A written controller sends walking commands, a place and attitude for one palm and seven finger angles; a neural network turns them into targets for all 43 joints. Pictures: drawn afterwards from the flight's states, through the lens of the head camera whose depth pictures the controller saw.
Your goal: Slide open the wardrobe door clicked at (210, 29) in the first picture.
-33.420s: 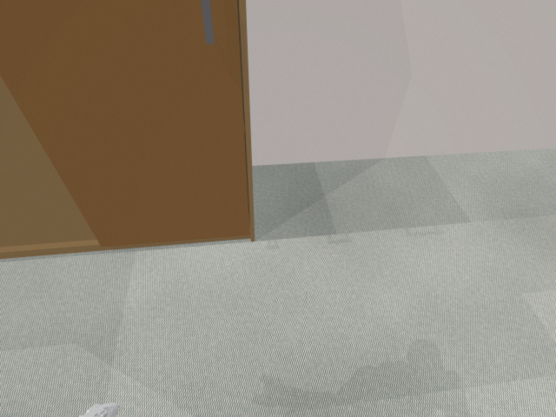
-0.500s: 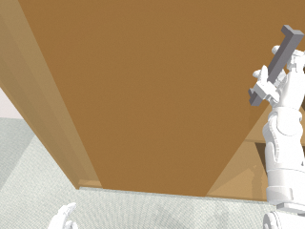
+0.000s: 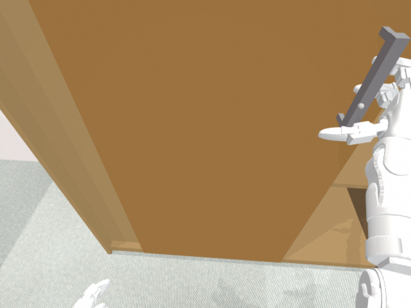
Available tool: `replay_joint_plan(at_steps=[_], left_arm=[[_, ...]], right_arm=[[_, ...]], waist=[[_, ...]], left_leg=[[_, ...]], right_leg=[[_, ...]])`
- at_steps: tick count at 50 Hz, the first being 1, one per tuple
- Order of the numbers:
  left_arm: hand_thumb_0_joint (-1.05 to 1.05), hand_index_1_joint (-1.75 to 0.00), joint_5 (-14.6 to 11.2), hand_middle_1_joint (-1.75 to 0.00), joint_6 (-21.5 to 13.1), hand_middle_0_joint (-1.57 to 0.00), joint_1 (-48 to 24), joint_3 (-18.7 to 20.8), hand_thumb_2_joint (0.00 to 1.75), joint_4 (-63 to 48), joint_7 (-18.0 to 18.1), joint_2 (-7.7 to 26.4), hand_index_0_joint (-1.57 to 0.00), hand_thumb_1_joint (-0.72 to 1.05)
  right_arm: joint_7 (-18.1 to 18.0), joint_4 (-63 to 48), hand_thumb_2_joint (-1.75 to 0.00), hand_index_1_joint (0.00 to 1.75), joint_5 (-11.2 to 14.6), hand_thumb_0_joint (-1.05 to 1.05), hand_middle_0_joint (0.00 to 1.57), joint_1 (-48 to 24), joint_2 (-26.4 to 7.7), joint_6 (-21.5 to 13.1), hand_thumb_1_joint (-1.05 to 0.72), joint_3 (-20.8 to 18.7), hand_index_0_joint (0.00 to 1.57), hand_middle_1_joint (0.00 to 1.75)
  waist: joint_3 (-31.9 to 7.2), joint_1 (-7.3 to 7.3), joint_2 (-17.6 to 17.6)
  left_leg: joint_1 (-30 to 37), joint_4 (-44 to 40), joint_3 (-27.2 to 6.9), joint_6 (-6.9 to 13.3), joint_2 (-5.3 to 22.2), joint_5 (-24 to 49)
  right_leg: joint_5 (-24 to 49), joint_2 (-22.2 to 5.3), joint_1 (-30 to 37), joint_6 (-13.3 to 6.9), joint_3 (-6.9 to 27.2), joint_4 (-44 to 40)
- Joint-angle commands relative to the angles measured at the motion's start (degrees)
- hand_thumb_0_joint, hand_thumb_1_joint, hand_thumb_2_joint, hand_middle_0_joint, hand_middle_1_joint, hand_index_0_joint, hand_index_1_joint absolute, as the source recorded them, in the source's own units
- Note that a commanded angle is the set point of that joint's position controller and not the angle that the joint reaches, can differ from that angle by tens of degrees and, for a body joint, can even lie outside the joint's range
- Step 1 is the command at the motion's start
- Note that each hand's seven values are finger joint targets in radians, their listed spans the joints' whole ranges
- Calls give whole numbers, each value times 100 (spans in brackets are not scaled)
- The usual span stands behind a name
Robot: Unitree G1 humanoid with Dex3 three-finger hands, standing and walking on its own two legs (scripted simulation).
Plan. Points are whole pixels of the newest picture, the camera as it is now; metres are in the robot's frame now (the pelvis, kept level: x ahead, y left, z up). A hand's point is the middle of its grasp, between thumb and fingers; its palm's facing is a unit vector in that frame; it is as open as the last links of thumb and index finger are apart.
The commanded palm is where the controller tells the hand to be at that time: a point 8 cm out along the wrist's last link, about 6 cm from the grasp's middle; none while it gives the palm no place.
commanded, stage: loosen the grip on the handle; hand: right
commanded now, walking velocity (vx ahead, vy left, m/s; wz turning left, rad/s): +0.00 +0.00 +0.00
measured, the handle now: (363, 86) +0.45 -0.24 +0.24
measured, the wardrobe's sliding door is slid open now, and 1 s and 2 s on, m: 0.45 0.45 0.45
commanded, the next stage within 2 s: slip the hand off the handle in 0.10 s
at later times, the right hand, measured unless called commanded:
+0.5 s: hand (389, 108) +0.40 -0.27 +0.23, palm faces +0.40 +0.91 -0.05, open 14.7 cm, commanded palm +0.36 -0.31 +0.22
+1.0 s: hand out of the picture +0.36 -0.30 +0.23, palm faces +0.34 +0.94 -0.07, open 14.7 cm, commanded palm +0.31 -0.34 +0.22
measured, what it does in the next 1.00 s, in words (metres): stands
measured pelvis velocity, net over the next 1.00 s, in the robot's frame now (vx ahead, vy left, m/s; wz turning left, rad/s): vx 0.02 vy -0.01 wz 0.01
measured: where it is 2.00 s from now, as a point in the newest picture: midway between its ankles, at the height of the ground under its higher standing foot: outside the picture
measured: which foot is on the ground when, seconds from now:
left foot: down 0.00-1.00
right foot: down 0.00-1.00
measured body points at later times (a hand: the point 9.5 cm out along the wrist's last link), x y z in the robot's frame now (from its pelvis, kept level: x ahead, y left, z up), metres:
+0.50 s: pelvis +0.02 +0.00 +0.00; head +0.01 +0.01 +0.45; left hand +0.17 +0.24 -0.09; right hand +0.37 -0.32 +0.23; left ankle +0.00 +0.10 -0.73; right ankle +0.06 -0.11 -0.73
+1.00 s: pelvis +0.02 -0.01 +0.00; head +0.01 +0.00 +0.45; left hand +0.14 +0.25 -0.10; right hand +0.34 -0.35 +0.24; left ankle +0.00 +0.10 -0.73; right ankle +0.06 -0.11 -0.73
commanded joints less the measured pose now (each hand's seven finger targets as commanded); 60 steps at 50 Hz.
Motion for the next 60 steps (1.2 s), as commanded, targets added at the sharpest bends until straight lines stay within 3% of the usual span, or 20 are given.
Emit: replay_joint_plan(at_steps=[1, 3, 6, 9, 10, 11, 15, 18, 19, 23, 24, 28, 33, 40, 43, 47, 49, 51, 56, 60], left_arm=[[0, -30, -56, -30, -286, -20, -589, 306, 90, -796, 100, 805, -20, 90], [0, -30, -54, -30, -270, -20, -586, 326, 90, -806, 124, 812, -20, 90], [0, -30, -52, -30, -235, -20, -553, 326, 90, -824, 107, 804, -20, 90], [0, -30, -31, -30, -162, -20, -601, 326, 90, -837, 101, 794, -20, 90], [0, -30, -34, -30, -125, -20, -547, 321, 90, -792, 114, 825, -20, 90], [0, -30, -20, -30, -99, -20, -546, 308, 90, -846, 108, 791, -20, 90], [0, -30, -35, -30, 20, -20, -613, 284, 90, -890, 154, 784, -20, 90], [0, -30, -46, -30, 65, -20, -677, 263, 90, -938, 187, 747, -20, 90], [0, -30, -38, -30, 97, -20, -632, 270, 90, -920, 193, 773, -20, 90], [0, -30, -65, -30, 120, -20, -672, 241, 90, -993, 204, 756, -20, 90], [0, -30, -75, -30, 133, -20, -604, 260, 90, -952, 209, 775, -20, 90], [0, -30, -95, -30, 116, -20, -590, 271, 90, -995, 242, 798, -20, 90], [0, -30, -139, -30, 91, -20, -521, 255, 90, -885, 328, 873, -20, 90], [0, -30, -83, -30, 24, -20, -401, 262, 90, -887, 341, 906, -20, 90], [0, -30, -84, -30, -22, -20, -486, 277, 90, -1044, 289, 864, -20, 90], [0, -30, -133, -30, -38, -20, -591, 281, 90, -1152, 266, 875, -20, 90], [0, -30, -148, -30, -47, -20, -649, 281, 90, -1176, 296, 898, -20, 90], [0, -30, -160, -30, -71, -20, -766, 256, 90, -1252, 308, 863, -20, 90], [0, -30, -124, -30, -210, -20, -1017, 169, 90, -1285, 322, 735, -20, 90], [0, -30, -110, -30, -281, -20, -1052, 150, 90, -1180, 368, 747, -20, 90]], right_arm=[[219, -1436, -20, 115, 373, 0, 25, -2424, -1107, -230, 55, -189, 25, 115], [266, -1736, -20, 115, 491, 0, 25, -2341, -1100, -153, 55, -265, 25, 115], [236, -1901, -20, 115, 533, 0, 25, -2083, -1022, -13, 55, -313, 25, 115], [128, -2178, -20, 115, 439, 0, 25, -1809, -1142, 67, 55, -455, 25, 115], [93, -1967, -20, 115, 382, 0, 25, -1884, -1383, 109, 55, -627, 25, 115], [90, -2069, -20, 115, 368, 0, 25, -1886, -1278, 132, 55, -530, 25, 115], [113, -1980, -20, 115, 382, 0, 25, -1799, -1614, 164, 55, -879, 25, 115], [217, -1939, -20, 115, 460, 0, 25, -1751, -1613, 187, 55, -913, 25, 115], [238, -1918, -20, 115, 478, 0, 25, -1631, -1842, 160, 55, -1157, 25, 115], [490, -1863, -20, 115, 448, 0, 25, -1766, -1726, 126, 55, -862, 25, 115], [546, -1784, -20, 115, 453, 0, 25, -1766, -1826, 95, 55, -943, 25, 115], [872, -1871, -20, 115, 584, 0, 25, -1732, -1843, 1, 55, -908, 25, 115], [1141, -1337, -20, 115, 813, 0, 25, -1818, -2079, 13, 55, -1079, 25, 115], [1187, -1369, -20, 115, 777, 0, 25, -1905, -2718, -223, 55, -1573, 25, 115], [1286, -1829, -20, 115, 845, 0, 25, -1308, -2450, -334, 55, -1472, 25, 115], [1401, -2096, -20, 115, 1091, 0, 25, -475, -2212, -143, 55, -1537, 25, 115], [1401, -2278, -20, 115, 1213, 0, 25, -141, -2361, 16, 55, -1807, 25, 115], [1365, -2638, -20, 115, 1282, 0, 25, -1, -2350, 183, 55, -1903, 25, 115], [1153, -3625, -20, 115, 1162, 0, 25, -17, -1856, 247, 55, -1444, 25, 115], [1113, -3621, -20, 115, 1125, 0, 25, 277, -1759, 297, 55, -1389, 25, 115]], waist=[[-1483, -25, -219], [-1698, -58, -245], [-1670, -102, -52], [-1674, -177, -151], [-1614, -115, -164], [-1654, -119, -98], [-1612, -150, -27], [-1583, -141, -50], [-1600, -200, 49], [-1490, -68, -296], [-1444, -53, -156], [-1616, -35, -403], [-1326, 29, -88], [-1713, -113, -437], [-1968, -223, -703], [-1675, -301, -356], [-1557, -387, -125], [-1490, -414, -181], [-1244, -335, -787], [-1020, -264, -496]], left_leg=[[-161, -759, -454, -19, -1, 620], [-51, -680, -414, -30, -8, 1008], [-20, -617, -354, -52, -17, 1315], [22, -556, -330, -41, -12, 1518], [-51, -546, -333, -48, -13, 1494], [-18, -528, -335, -58, -13, 1510], [83, -535, -373, -71, 3, 1544], [47, -554, -381, -84, -8, 1486], [156, -553, -384, -78, -6, 1610], [-67, -537, -416, -93, -6, 1555], [-63, -555, -418, -94, -7, 1566], [-133, -500, -411, -73, -36, 1571], [-356, -600, -416, -110, -38, 1065], [-233, -483, -459, -75, -37, 1031], [-141, -353, -401, -30, -78, 1260], [-109, -395, -327, -53, -85, 1282], [-36, -460, -314, -66, -80, 1229], [-49, -481, -312, -73, -71, 1134], [-364, -521, -262, -21, -107, 781], [-434, -626, -247, -32, -108, 492]], right_leg=[[200, 115, 1287, -119, 477, -351], [582, 142, 1403, -112, 446, -307], [858, 144, 1401, -123, 440, -281], [1085, 145, 1440, -130, 409, -245], [1071, 147, 1395, -117, 407, -237], [1071, 155, 1384, -120, 406, -240], [1005, 160, 1261, -131, 372, -256], [926, 171, 1272, -123, 346, -238], [1013, 143, 1222, -136, 347, -234], [908, 180, 1242, -140, 316, -181], [902, 152, 1215, -158, 325, -162], [945, 196, 1326, -150, 387, -106], [446, 194, 1066, -155, 457, -136], [519, 191, 1019, -171, 495, -57], [820, 196, 1233, -152, 497, -8], [770, 155, 1101, -151, 489, -83], [709, 130, 1045, -160, 481, -141], [632, 144, 1046, -141, 477, -213], [504, 114, 1375, -99, 574, -308], [129, 103, 1332, -97, 643, -392]])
